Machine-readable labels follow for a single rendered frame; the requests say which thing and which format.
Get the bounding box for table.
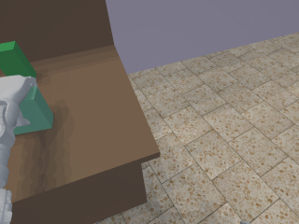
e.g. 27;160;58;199
0;0;161;224

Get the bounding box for robot left hand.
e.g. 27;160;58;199
0;75;38;127

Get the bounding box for sponge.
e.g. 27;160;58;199
13;86;54;135

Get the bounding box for left robot forearm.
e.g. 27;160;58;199
0;97;20;189

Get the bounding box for left robot upper arm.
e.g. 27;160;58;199
0;189;12;224

